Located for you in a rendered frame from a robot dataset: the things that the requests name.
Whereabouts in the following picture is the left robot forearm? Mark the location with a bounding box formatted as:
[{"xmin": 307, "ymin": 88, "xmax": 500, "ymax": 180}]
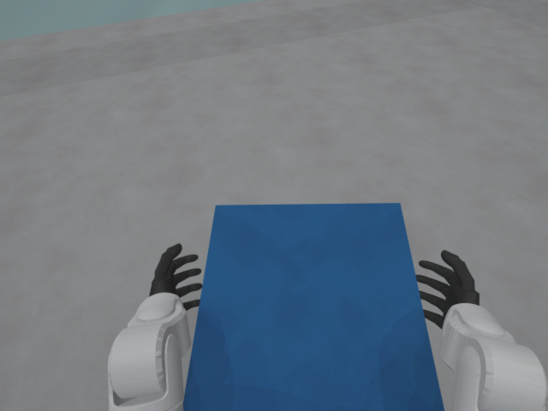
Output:
[{"xmin": 108, "ymin": 293, "xmax": 191, "ymax": 411}]

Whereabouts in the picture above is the right robot forearm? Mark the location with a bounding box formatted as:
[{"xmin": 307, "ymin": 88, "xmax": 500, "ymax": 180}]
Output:
[{"xmin": 439, "ymin": 303, "xmax": 548, "ymax": 411}]

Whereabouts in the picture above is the right robot hand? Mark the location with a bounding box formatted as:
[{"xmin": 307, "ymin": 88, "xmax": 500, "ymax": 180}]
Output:
[{"xmin": 415, "ymin": 250, "xmax": 480, "ymax": 329}]

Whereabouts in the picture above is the left robot hand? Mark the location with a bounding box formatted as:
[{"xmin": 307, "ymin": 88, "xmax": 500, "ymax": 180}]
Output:
[{"xmin": 149, "ymin": 243, "xmax": 202, "ymax": 311}]

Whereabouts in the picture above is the carton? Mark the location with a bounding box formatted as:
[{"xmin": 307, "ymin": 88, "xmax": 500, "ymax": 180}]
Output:
[{"xmin": 183, "ymin": 203, "xmax": 444, "ymax": 411}]

